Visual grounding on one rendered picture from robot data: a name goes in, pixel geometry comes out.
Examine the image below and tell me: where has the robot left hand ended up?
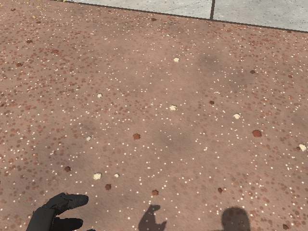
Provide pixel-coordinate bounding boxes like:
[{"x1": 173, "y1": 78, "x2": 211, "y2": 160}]
[{"x1": 26, "y1": 192, "x2": 95, "y2": 231}]

